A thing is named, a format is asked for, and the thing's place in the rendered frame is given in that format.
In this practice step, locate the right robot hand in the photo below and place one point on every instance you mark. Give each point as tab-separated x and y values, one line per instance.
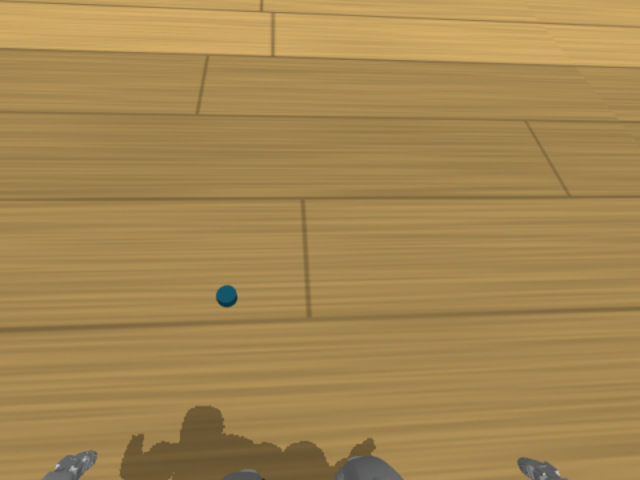
537	470

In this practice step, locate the tin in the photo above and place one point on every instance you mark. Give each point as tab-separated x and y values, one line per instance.
226	296

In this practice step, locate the left robot hand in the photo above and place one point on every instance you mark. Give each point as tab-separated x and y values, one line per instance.
72	467

